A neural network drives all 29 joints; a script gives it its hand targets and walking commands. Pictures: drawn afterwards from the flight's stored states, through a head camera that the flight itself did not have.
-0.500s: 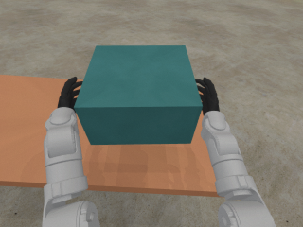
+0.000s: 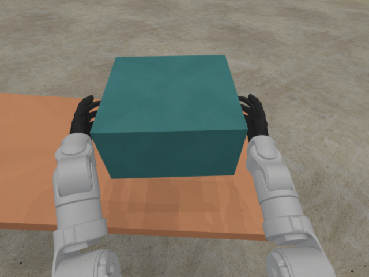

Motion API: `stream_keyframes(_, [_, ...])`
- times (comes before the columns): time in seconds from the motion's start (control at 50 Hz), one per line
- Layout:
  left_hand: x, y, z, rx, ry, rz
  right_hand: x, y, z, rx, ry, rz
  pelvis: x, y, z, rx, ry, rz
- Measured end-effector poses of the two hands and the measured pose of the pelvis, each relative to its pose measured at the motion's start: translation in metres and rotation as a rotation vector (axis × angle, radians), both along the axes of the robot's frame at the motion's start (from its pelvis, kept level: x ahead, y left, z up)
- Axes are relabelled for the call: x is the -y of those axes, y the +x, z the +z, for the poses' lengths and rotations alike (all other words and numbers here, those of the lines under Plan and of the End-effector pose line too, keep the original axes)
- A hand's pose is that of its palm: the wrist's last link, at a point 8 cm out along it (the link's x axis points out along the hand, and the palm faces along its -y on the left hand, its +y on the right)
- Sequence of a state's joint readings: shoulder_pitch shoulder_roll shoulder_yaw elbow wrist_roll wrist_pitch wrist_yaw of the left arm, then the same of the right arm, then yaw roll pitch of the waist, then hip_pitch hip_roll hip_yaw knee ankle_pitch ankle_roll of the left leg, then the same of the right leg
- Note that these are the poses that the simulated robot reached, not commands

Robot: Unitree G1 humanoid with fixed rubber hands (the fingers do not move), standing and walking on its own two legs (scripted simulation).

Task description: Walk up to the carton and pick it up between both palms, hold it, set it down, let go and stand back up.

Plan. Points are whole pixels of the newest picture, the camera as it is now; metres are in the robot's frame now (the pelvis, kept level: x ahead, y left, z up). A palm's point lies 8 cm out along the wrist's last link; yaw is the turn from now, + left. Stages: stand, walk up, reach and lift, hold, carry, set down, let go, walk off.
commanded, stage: hold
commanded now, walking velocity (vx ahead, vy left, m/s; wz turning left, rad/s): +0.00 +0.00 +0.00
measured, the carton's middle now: (171, 112) +0.43 -0.01 +0.15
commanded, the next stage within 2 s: none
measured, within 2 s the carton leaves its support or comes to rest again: neither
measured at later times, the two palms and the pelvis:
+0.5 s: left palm (84, 134) +0.35 +0.17 +0.17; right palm (259, 134) +0.34 -0.18 +0.16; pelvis +0.00 +0.00 +0.00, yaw +0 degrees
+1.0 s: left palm (72, 138) +0.34 +0.19 +0.17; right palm (248, 132) +0.35 -0.16 +0.16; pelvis +0.00 +0.00 +0.00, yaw +2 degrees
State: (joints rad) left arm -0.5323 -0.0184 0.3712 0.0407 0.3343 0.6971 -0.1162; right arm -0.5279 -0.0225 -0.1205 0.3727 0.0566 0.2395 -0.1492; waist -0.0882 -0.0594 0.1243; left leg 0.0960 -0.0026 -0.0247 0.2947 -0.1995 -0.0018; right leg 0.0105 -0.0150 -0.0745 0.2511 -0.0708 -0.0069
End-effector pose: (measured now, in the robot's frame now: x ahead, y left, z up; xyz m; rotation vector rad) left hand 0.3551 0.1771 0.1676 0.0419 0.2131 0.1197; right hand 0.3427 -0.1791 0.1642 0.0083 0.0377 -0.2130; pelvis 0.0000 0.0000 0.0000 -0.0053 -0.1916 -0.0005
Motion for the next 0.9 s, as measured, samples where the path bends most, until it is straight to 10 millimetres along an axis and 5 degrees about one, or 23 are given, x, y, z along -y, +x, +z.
stream_keyframes(0.66, [0.005, 0.0, 0.004, 0.006, 0.007, -0.001, 0.005, -0.002, 0.0, 0.006, 0.004, -0.004, 0.005, -0.006, 0.0, -0.007, 0.004, 0.004])
stream_keyframes(0.9, [-0.015, -0.012, 0.003, 0.008, 0.006, 0.053, -0.014, 0.004, -0.002, 0.006, 0.007, 0.052, 0.007, -0.004, 0.0, 0.003, 0.0, 0.026])
